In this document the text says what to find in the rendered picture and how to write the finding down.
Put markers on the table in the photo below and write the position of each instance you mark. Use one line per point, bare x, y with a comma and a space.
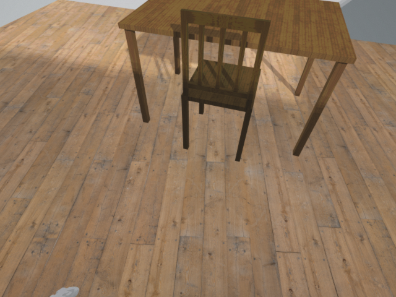
309, 28

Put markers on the chair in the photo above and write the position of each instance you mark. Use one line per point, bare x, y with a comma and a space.
216, 83

